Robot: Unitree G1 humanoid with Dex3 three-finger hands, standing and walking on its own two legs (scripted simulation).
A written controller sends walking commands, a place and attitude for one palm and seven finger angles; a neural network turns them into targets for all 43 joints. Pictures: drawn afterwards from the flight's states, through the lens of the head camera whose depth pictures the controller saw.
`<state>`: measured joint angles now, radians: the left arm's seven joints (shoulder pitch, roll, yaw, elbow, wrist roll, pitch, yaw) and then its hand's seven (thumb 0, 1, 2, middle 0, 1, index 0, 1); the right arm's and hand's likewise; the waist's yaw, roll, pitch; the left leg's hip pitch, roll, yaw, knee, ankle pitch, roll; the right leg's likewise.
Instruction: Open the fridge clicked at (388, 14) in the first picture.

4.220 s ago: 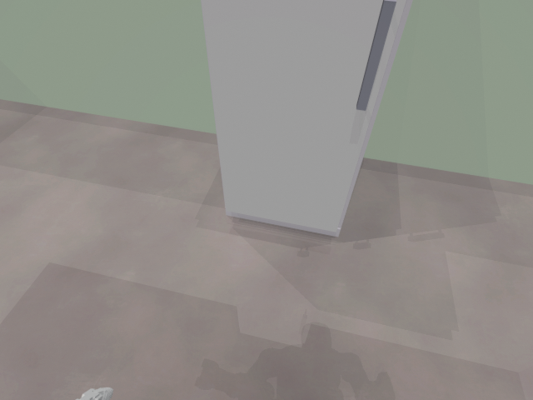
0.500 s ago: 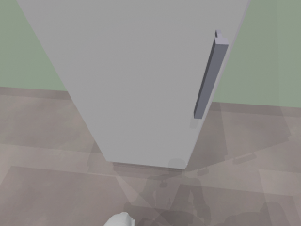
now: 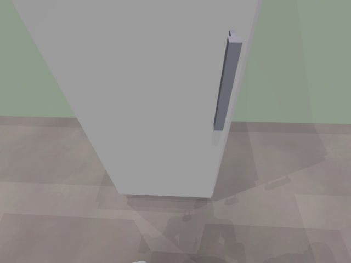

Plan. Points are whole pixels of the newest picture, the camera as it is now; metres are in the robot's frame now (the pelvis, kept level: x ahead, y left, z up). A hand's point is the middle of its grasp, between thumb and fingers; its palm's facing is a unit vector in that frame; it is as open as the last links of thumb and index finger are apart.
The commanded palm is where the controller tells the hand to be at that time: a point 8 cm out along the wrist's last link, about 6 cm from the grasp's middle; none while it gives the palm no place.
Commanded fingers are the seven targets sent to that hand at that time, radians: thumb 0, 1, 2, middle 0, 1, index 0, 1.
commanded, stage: come to a stop and stand still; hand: right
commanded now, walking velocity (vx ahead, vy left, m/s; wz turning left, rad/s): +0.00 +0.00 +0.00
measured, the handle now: (224, 86) +0.52 -0.11 +0.12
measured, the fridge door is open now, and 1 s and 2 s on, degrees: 0 0 0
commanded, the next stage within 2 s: look again from close up in 0.70 s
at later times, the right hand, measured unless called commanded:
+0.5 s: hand out of the picture -0.04 -0.20 -0.16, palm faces +0.01 +0.99 -0.17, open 7.4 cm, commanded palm none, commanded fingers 0.00 -0.90 -0.90 0.20 0.30 0.20 0.30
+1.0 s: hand out of the picture -0.07 -0.20 -0.17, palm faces +0.04 +0.98 -0.19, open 7.4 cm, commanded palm none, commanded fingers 0.00 -0.90 -0.90 0.20 0.30 0.20 0.30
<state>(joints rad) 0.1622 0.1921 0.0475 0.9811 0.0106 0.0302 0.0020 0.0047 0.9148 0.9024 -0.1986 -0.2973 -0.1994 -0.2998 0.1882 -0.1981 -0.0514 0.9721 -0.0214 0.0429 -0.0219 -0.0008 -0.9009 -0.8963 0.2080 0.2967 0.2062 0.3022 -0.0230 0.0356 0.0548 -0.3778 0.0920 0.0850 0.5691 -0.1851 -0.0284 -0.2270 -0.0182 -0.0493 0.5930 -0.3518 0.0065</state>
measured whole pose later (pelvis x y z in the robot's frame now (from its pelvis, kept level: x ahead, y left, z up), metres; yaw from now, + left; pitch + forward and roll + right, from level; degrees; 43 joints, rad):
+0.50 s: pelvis -0.04 -0.03 +0.02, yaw +1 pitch -2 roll +0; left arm 0.29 0.13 0.00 1.15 0.00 0.01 0.02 0.01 0.92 0.90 -0.20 -0.30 -0.20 -0.30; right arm 0.28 -0.13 0.00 1.14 -0.01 0.01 -0.04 0.00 -0.91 -0.90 0.20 0.30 0.20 0.30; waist 0.01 0.00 0.03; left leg -0.16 0.04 0.02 0.41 -0.22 -0.03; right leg -0.17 0.04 -0.09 0.39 -0.20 -0.07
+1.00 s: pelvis -0.06 -0.03 +0.01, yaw -1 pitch -2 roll +1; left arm 0.30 0.17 0.00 1.04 0.01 0.00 0.02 0.02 0.93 0.90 -0.20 -0.30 -0.20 -0.30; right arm 0.34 -0.14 0.01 1.07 -0.02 -0.01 -0.04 0.00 -0.91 -0.90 0.20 0.30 0.20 0.30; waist 0.01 -0.01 -0.01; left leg -0.23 0.04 0.05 0.53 -0.26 -0.02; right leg -0.27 0.03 -0.06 0.54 -0.23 -0.06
